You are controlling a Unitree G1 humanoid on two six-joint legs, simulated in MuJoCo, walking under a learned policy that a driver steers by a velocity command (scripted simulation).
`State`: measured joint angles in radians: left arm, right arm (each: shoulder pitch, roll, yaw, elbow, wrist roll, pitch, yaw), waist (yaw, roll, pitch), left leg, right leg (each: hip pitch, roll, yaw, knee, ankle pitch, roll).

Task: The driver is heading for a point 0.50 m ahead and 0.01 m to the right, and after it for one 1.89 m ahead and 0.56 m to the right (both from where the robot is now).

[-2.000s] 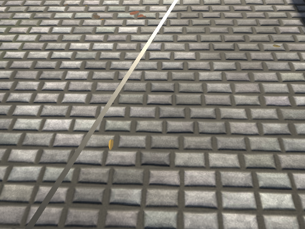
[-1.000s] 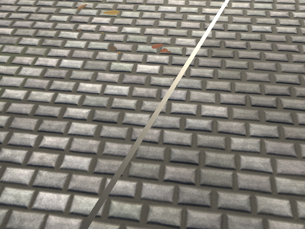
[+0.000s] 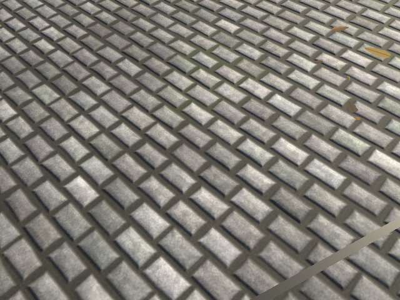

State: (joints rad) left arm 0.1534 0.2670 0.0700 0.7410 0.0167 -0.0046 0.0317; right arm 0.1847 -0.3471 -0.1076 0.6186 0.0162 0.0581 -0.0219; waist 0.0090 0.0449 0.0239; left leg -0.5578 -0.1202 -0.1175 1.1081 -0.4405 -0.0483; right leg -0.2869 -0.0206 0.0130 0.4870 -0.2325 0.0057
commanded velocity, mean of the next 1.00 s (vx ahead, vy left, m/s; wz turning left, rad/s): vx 0.13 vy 0.00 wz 0.25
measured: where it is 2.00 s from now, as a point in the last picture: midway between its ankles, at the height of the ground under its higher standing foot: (190, 242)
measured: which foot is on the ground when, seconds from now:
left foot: up 0.00-0.24, down 0.26-0.70, up 0.72-1.00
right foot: down 0.00-0.26, up 0.28-0.66, down 0.68-1.00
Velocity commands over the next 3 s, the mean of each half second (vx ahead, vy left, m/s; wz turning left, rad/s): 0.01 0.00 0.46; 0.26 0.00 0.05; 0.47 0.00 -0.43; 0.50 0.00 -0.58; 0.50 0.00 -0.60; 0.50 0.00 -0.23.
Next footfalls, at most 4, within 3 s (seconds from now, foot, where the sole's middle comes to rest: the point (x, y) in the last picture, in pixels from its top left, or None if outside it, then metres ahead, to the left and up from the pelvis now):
0.26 left None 0.02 0.15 -0.78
0.68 right None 0.05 -0.07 -0.78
1.06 left None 0.22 0.26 -0.78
1.58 right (215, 276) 0.55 0.03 -0.78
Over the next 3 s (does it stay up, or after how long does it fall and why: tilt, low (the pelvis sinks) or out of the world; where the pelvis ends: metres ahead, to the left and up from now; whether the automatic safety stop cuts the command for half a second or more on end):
stays up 1.06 -0.20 0.00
